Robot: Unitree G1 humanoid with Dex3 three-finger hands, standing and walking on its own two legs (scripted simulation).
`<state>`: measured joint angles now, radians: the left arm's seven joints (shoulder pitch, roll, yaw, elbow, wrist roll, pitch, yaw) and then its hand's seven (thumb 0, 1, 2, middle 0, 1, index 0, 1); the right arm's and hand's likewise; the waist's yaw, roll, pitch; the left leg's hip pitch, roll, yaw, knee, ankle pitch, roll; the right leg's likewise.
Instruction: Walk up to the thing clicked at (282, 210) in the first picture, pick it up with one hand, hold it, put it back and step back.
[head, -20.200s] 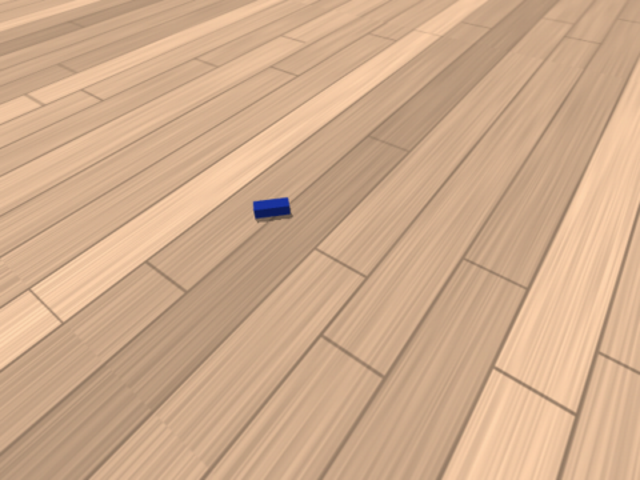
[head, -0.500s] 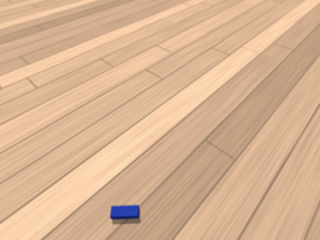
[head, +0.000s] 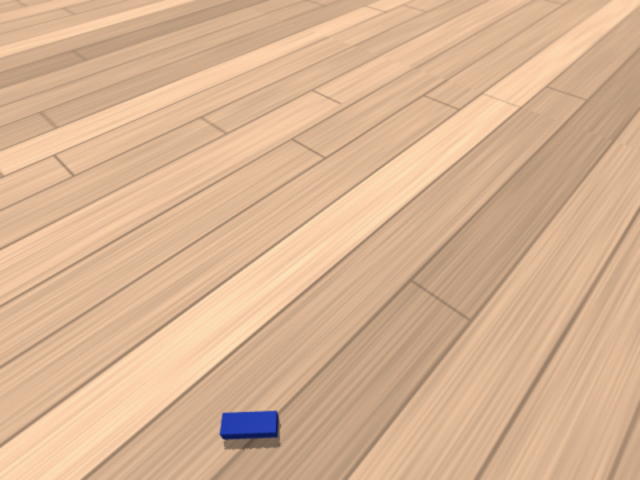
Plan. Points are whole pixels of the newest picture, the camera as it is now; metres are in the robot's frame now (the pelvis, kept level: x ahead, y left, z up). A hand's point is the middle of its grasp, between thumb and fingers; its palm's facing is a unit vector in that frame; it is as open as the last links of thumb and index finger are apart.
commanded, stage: stand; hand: left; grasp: from above
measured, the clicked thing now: (250, 425) +0.41 +0.25 -0.76
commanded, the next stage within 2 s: rise first in 0.66 s
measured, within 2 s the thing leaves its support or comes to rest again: neither
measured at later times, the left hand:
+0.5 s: hand out of the picture +0.07 +0.25 -0.16, palm faces -0.04 -0.94 -0.35, open 7.4 cm
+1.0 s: hand out of the picture +0.14 +0.25 -0.17, palm faces -0.02 -0.94 -0.35, open 9.0 cm
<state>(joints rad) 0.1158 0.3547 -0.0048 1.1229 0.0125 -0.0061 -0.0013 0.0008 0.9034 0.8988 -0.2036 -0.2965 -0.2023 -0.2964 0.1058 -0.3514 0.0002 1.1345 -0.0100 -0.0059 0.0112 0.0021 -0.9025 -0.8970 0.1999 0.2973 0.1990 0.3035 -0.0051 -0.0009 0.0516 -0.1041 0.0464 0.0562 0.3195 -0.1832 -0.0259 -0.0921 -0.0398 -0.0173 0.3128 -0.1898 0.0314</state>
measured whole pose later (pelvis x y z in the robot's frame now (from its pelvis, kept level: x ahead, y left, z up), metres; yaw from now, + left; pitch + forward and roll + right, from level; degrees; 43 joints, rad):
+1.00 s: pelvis -0.02 +0.00 -0.02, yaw +1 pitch +6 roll +0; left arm -0.06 0.34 0.14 1.05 0.12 -0.01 -0.03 0.00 0.49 0.93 -0.15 -0.68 -0.16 -0.67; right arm 0.22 -0.26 -0.03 0.80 0.02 -0.04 -0.02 0.00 -0.92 -0.90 0.20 0.30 0.20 0.30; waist -0.02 -0.01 0.04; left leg -0.41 0.05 0.03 0.57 -0.27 -0.02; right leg -0.39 -0.04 -0.03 0.56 -0.28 0.02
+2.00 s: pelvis -0.07 +0.01 -0.27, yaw +0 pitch +33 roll -3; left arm -0.20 0.47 0.14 0.70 0.69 -0.09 0.09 -0.01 -0.56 1.01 -0.09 -1.04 -0.08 -1.05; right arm 0.05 -0.28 -0.07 0.63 -0.01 -0.14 0.05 0.01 -0.90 -0.90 0.20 0.30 0.20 0.30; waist -0.02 0.01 -0.17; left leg -1.72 0.06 -0.05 1.82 -0.68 -0.02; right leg -1.67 -0.05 -0.01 1.79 -0.70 0.04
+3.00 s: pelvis -0.10 +0.01 -0.45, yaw -5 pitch +33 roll -7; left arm -0.84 0.76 0.15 1.37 1.31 -0.33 0.39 0.00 -0.52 1.00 -0.08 -0.99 -0.08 -0.98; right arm 0.08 -0.26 -0.01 0.78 -0.16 -0.01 0.13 0.00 -0.90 -0.90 0.20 0.30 0.20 0.30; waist -0.15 -0.03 -0.06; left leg -2.30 0.04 -0.15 2.39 -0.67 -0.02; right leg -2.21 -0.01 -0.03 2.33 -0.69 0.05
